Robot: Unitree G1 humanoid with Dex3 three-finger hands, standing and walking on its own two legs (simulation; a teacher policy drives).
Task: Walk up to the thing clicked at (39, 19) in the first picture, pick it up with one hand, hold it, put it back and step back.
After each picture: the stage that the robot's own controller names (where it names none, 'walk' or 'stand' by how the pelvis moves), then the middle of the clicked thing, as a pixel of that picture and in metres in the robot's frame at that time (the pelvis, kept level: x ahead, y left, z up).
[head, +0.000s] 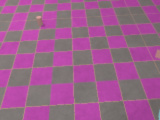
stand; (39, 20) +1.78 +0.60 -0.72
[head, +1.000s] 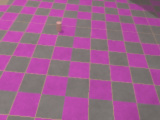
walk; (59, 26) +1.71 +0.24 -0.69
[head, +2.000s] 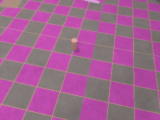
walk; (74, 44) +1.19 +0.12 -0.70
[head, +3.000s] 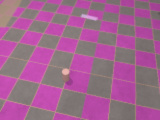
walk; (65, 75) +0.81 +0.17 -0.70
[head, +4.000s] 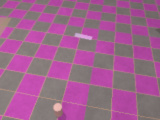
walk; (58, 110) +0.53 +0.19 -0.70
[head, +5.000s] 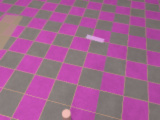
stand; (66, 116) +0.47 +0.11 -0.71
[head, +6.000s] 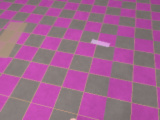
stand; out of the picture +0.41 +0.11 -0.72
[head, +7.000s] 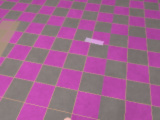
stand; out of the picture +0.41 +0.13 -0.72
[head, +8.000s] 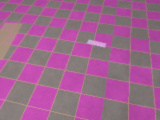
stand; out of the picture +0.39 +0.12 -0.73
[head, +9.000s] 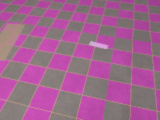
stand; out of the picture +0.38 +0.11 -0.73
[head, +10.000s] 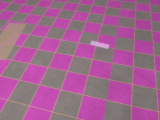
stand; out of the picture +0.38 +0.11 -0.73
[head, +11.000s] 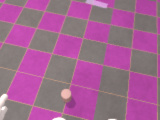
go down; (66, 95) +0.43 +0.10 -0.59
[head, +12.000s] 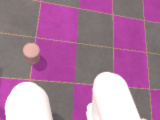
go down; (32, 54) +0.47 +0.17 -0.30
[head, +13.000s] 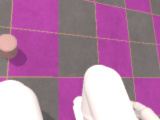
close in; (8, 47) +0.47 +0.19 -0.27
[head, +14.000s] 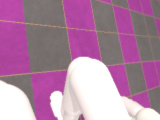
close; out of the picture +0.46 +0.21 -0.24
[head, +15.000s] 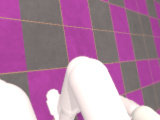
lift; out of the picture +0.44 +0.21 -0.25
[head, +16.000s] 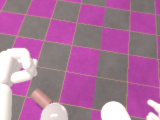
hold; (41, 99) +0.36 +0.24 -0.46
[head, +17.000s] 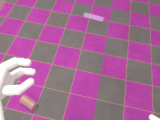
go down; (28, 102) +0.46 +0.37 -0.66
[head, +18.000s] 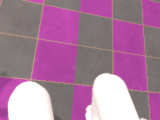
go down; out of the picture +0.48 +0.43 -0.33
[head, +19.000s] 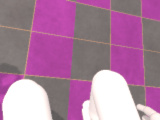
hold; out of the picture +0.47 +0.44 -0.32
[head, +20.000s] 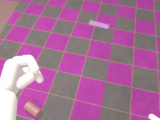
hold; (32, 109) +0.45 +0.37 -0.65
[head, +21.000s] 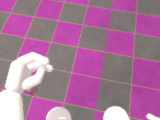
hold; (26, 84) +0.48 +0.39 -0.55
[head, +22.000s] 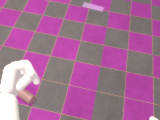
crouch; (25, 95) +0.47 +0.38 -0.63
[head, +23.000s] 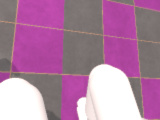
lower; out of the picture +0.46 +0.46 -0.27
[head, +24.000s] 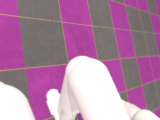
lower; out of the picture +0.41 +0.50 -0.27
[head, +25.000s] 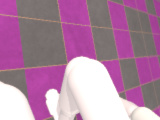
lower; out of the picture +0.40 +0.50 -0.27
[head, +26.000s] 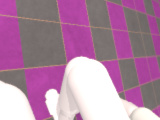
lower; out of the picture +0.40 +0.50 -0.27
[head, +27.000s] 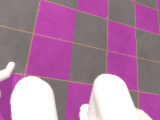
stand; out of the picture +0.44 +0.47 -0.33
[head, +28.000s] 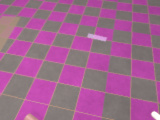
stand; out of the picture +0.45 +0.36 -0.67
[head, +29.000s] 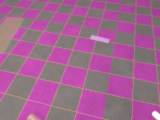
stand; out of the picture +0.45 +0.36 -0.68
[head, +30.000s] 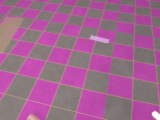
stand; out of the picture +0.45 +0.36 -0.68
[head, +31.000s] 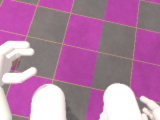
lower; (5, 57) +0.49 +0.42 -0.40
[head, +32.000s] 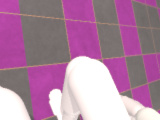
lower; out of the picture +0.41 +0.50 -0.27
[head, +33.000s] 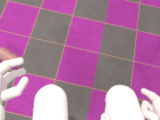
walk; (8, 57) +0.49 +0.42 -0.40
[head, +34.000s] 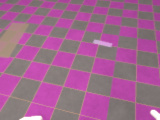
hold; out of the picture +0.47 +0.36 -0.69
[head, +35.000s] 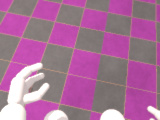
lower; (21, 85) +0.48 +0.39 -0.56
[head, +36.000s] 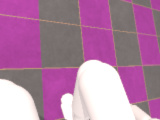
stand; out of the picture +0.44 +0.49 -0.26
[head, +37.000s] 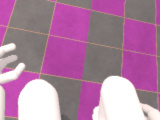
stand; out of the picture +0.49 +0.45 -0.33
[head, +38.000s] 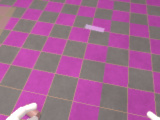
lower; (31, 111) +0.47 +0.37 -0.66
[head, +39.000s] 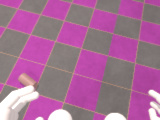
lower; (27, 81) +0.48 +0.38 -0.57
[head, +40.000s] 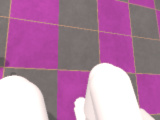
lower; out of the picture +0.47 +0.48 -0.26
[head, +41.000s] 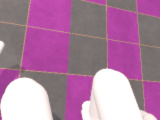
lower; out of the picture +0.47 +0.48 -0.30
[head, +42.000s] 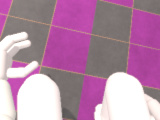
lower; out of the picture +0.50 +0.44 -0.31
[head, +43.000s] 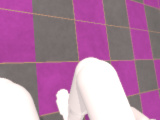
stand; out of the picture +0.44 +0.50 -0.27
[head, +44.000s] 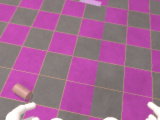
withdraw; (22, 91) +0.49 +0.39 -0.59
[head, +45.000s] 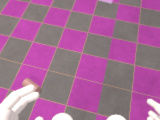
lower; (31, 86) +0.50 +0.38 -0.58
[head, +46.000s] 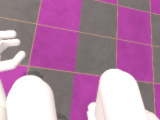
lower; out of the picture +0.51 +0.46 -0.28
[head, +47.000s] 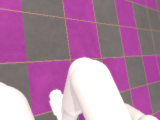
lower; out of the picture +0.44 +0.51 -0.28
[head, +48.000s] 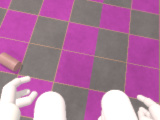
walk; (9, 61) +0.52 +0.42 -0.45
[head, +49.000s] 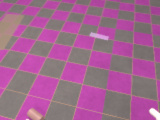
stand; (35, 115) +0.48 +0.36 -0.68
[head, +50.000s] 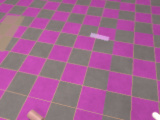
stand; (35, 117) +0.48 +0.37 -0.68
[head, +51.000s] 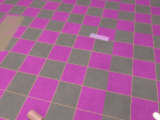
stand; (35, 117) +0.48 +0.37 -0.68
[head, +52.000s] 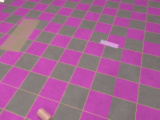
stand; (44, 115) +0.51 +0.35 -0.74
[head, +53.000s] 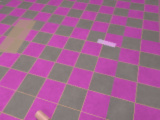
stand; (42, 117) +0.49 +0.37 -0.75
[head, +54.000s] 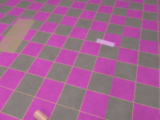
walk; (41, 117) +0.49 +0.37 -0.75
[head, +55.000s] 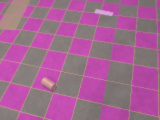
walk; (48, 83) +0.65 +0.38 -0.73
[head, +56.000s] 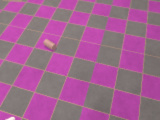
walk; (49, 44) +1.07 +0.34 -0.72
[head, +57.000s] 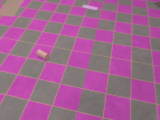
stand; (42, 54) +1.10 +0.40 -0.73
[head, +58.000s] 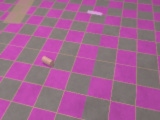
stand; (47, 61) +1.08 +0.41 -0.75
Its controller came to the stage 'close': yes
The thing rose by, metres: 0.28
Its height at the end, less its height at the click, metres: -0.02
